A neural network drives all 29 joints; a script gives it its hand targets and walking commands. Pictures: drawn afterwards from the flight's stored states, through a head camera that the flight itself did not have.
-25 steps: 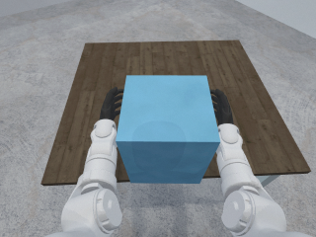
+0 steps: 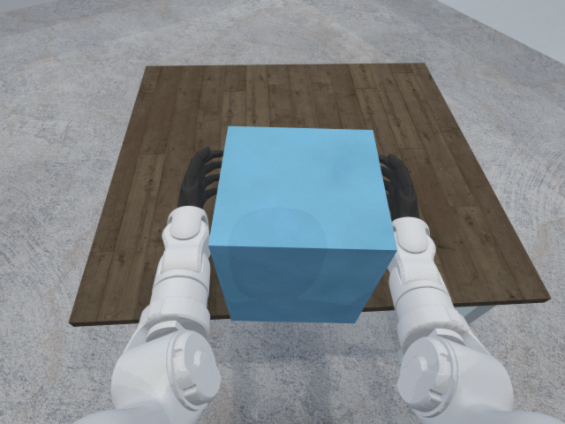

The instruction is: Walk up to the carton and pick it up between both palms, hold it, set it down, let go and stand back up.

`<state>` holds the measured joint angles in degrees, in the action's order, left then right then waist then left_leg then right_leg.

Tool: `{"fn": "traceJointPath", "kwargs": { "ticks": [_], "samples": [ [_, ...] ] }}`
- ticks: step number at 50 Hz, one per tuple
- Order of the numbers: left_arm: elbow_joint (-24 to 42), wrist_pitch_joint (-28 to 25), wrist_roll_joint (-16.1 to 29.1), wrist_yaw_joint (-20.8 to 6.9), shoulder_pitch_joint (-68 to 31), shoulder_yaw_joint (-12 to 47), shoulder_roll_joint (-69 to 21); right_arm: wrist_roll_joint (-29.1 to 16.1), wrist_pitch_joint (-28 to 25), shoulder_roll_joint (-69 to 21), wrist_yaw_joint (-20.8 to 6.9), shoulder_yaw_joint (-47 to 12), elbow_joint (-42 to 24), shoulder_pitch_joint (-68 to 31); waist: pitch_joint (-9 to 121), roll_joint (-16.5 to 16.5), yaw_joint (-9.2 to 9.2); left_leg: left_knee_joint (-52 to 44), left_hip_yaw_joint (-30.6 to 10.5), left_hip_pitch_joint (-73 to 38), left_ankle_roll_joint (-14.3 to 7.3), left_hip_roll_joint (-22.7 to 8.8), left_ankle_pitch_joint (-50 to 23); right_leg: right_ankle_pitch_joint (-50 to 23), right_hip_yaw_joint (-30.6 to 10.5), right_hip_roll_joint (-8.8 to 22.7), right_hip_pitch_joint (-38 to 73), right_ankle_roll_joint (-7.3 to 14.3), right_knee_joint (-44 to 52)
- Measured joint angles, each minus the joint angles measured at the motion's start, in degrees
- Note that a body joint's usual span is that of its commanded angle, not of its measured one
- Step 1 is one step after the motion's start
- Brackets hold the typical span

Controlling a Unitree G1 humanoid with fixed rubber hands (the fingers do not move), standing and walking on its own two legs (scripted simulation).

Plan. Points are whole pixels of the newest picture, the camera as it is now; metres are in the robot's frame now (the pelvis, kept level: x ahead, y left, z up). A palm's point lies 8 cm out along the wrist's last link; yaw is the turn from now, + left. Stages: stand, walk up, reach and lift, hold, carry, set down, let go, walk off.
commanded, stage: set down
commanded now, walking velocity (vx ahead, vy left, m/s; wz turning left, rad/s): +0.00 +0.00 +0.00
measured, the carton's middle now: (296, 232) +0.39 +0.03 +0.01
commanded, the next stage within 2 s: none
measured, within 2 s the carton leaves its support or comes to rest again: rests again in 0.20 s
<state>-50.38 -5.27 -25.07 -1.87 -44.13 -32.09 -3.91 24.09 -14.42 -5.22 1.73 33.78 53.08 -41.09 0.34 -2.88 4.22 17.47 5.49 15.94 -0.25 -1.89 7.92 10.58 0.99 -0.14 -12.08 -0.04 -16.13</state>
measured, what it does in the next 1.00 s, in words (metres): stands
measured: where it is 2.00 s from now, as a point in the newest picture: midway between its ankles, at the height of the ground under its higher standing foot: outside the picture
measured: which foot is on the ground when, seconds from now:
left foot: down 0.00-1.00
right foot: down 0.00-1.00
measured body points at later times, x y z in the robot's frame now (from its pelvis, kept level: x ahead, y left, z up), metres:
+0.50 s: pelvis +0.00 +0.00 -0.01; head +0.05 +0.02 +0.43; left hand +0.42 +0.22 +0.05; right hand +0.45 -0.11 +0.05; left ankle +0.00 +0.11 -0.75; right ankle -0.03 -0.12 -0.75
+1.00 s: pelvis -0.03 -0.02 -0.02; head +0.02 +0.00 +0.43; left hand +0.42 +0.24 +0.11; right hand +0.46 -0.17 +0.12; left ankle +0.00 +0.11 -0.75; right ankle -0.03 -0.12 -0.75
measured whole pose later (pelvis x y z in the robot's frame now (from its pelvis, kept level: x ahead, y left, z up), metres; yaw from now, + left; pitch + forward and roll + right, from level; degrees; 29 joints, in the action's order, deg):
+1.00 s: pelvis -0.03 -0.02 -0.02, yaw +1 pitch +19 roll -1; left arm -74.4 -6.6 16.9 0.9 -61.0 3.1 19.3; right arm -29.6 -4.9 19.5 1.5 -12.5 73.9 -61.1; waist 13.5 -2.4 3.6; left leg 28.9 3.2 38.8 0.8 -4.1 8.7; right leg 12.2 3.0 -1.8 -34.7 1.4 -28.1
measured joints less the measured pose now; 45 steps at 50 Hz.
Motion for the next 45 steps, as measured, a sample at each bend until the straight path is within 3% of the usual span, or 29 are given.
{"fn": "traceJointPath", "kwargs": {
  "ticks": [6, 9, 11, 15, 21, 27, 32, 39, 45],
  "samples": [
    [1.5, 0.94, -0.75, -0.98, -0.65, -1.84, -0.86, 0.35, 1.73, -0.31, -0.81, 0.1, -2.23, -0.2, -1.18, -0.19, 0.74, -0.03, 0.71, -0.53, -0.08, -0.17, 0.09, 0.04, -0.7, -0.12, 0.07, 0.01, -0.35],
    [0.67, 1.16, -0.6, 0.0, -0.75, -1.39, -0.42, -1.21, 1.79, 0.85, -0.8, -1.65, -0.92, -0.69, -0.96, -0.11, 0.95, 0.45, 1.0, -0.1, -0.04, -0.35, 0.32, 0.08, -1.0, -0.25, -0.4, 0.0, -0.65],
    [-1.07, 1.27, 1.06, 1.89, -0.64, 0.45, 0.83, -4.92, 2.17, 2.77, -0.56, -5.48, 1.74, -1.58, -0.55, 0.11, 0.82, 1.19, 1.1, 0.82, -0.05, -0.57, 0.61, 0.05, -1.11, -0.42, -1.12, 0.01, -0.86],
    [-6.53, 0.15, 8.96, 6.06, -1.16, 7.19, 4.76, -15.0, 2.91, 6.54, 1.63, -15.11, 8.19, -4.63, 2.43, 0.64, 0.46, 4.1, 0.95, 6.18, -0.02, -1.44, 1.46, -0.25, -1.04, -1.12, -5.59, 0.14, -1.75],
    [-16.79, -4.82, 18.41, 8.04, -5.31, 14.02, 9.97, -26.39, 2.25, 10.13, 4.21, -26.34, 16.18, -8.81, 8.51, 0.68, 0.11, 8.25, 0.0, 14.98, 0.17, -2.09, 2.46, 0.31, -0.24, -1.61, -13.55, 0.2, -4.69],
    [-25.63, -7.83, 26.12, 7.36, -8.79, 21.56, 14.15, -34.48, 0.15, 13.65, 4.71, -32.36, 23.46, -11.45, 11.82, 1.82, 0.78, 12.13, -1.15, 18.87, 0.41, -2.26, 4.07, 1.69, 0.79, -1.69, -16.5, 0.23, -7.42],
    [-29.61, -9.16, 32.79, 5.97, -10.31, 27.37, 17.05, -39.45, -0.66, 18.15, 3.59, -35.34, 27.84, -13.67, 12.1, 2.63, 1.13, 13.87, -1.85, 20.26, 0.43, -2.22, 4.44, 2.31, 1.44, -1.63, -17.64, 0.32, -9.17],
    [-26.72, -8.46, 41.3, 5.08, -11.53, 34.56, 20.99, -48.69, 1.85, 24.58, 0.33, -41.91, 25.32, -16.2, 13.08, 2.25, 0.86, 14.52, -2.3, 23.81, 0.58, -2.52, 3.35, 2.02, 1.87, -1.91, -21.7, 0.74, -11.1],
    [-24.52, -4.46, 42.92, 3.44, -14.71, 36.38, 22.52, -52.91, 6.44, 25.37, -1.03, -46.15, 23.37, -19.49, 13.68, 1.41, -0.18, 13.39, -2.31, 24.55, 0.84, -2.54, 1.93, 1.68, 1.93, -1.95, -23.4, 1.2, -11.96]
  ]
}}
